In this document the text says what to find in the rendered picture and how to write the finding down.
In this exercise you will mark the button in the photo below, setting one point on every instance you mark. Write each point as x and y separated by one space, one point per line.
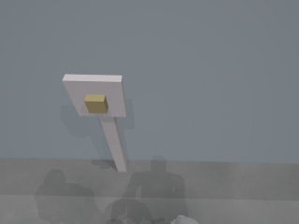
96 103

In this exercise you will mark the panel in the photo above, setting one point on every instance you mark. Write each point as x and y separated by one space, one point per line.
78 86

